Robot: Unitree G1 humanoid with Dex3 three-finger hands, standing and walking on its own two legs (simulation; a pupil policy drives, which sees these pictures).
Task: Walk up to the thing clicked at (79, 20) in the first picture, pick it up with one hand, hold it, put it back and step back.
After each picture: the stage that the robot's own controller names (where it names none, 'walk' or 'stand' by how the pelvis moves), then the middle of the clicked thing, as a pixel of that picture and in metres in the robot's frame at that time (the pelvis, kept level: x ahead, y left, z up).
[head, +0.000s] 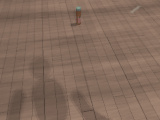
stand; (78, 16) +1.98 +0.05 -0.66
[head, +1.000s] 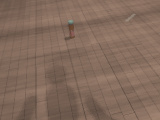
walk; (71, 29) +1.84 +0.24 -0.64
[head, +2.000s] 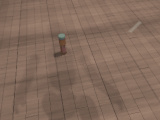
walk; (62, 44) +1.29 +0.28 -0.65
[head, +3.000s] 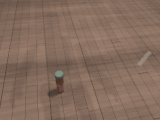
walk; (59, 82) +0.83 +0.20 -0.63
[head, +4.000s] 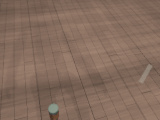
walk; (54, 115) +0.53 +0.16 -0.64
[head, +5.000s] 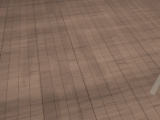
stand; out of the picture +0.41 +0.17 -0.65
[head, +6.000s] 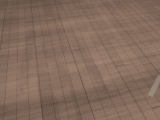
stand; out of the picture +0.40 +0.16 -0.66
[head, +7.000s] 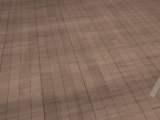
stand; out of the picture +0.42 +0.16 -0.66
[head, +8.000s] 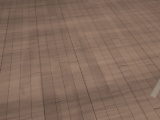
stand; out of the picture +0.41 +0.16 -0.66
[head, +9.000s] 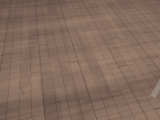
stand; out of the picture +0.41 +0.15 -0.66
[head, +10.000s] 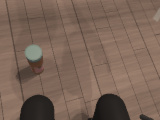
go down; (36, 61) +0.49 +0.18 -0.34
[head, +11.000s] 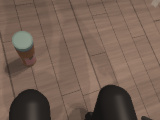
approach; (26, 51) +0.50 +0.19 -0.27
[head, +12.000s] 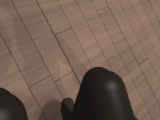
close in; out of the picture +0.49 +0.24 -0.17
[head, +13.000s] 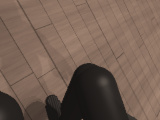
close; out of the picture +0.48 +0.26 -0.17
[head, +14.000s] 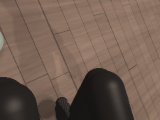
lift; out of the picture +0.40 +0.22 -0.15
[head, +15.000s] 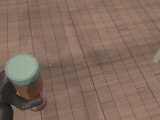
lift; (31, 88) +0.32 +0.16 +0.04
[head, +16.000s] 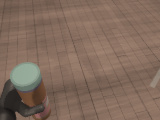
hold; (35, 96) +0.30 +0.16 +0.05
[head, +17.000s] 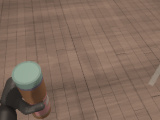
hold; (35, 94) +0.31 +0.16 +0.04
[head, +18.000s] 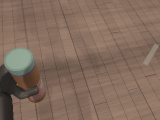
crouch; (29, 80) +0.37 +0.16 +0.00
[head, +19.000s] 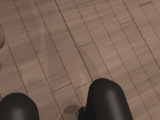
lower; out of the picture +0.51 +0.21 -0.04
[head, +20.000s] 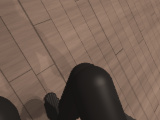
lower; out of the picture +0.48 +0.27 -0.17
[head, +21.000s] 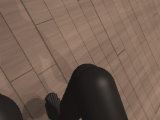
lower; out of the picture +0.47 +0.27 -0.17
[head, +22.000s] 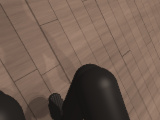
lower; out of the picture +0.47 +0.27 -0.17
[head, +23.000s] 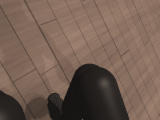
lower; out of the picture +0.47 +0.26 -0.18
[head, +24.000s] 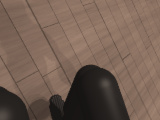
open; out of the picture +0.47 +0.24 -0.18
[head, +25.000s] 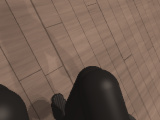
stand; out of the picture +0.46 +0.24 -0.18
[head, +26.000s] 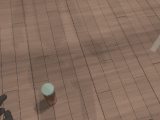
walk; (49, 95) +0.45 +0.16 -0.48
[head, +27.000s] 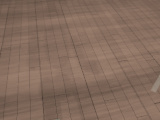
stand; out of the picture +0.42 +0.14 -0.60
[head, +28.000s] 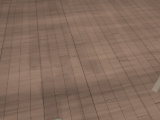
stand; out of the picture +0.42 +0.14 -0.60
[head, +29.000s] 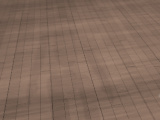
stand; out of the picture +0.44 +0.13 -0.65
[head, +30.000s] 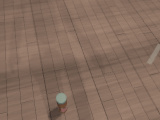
walk; (62, 103) +0.48 +0.11 -0.63
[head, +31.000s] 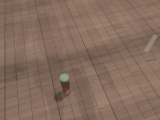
walk; (65, 85) +0.68 +0.16 -0.63
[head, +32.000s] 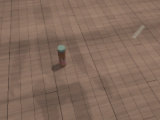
walk; (62, 56) +1.02 +0.19 -0.63
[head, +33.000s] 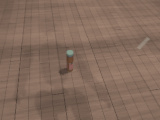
stand; (69, 61) +1.10 +0.11 -0.65
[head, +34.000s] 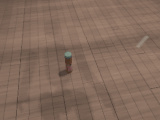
stand; (68, 62) +1.10 +0.14 -0.66
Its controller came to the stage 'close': yes
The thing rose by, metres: 0.69
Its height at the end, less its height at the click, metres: +0.00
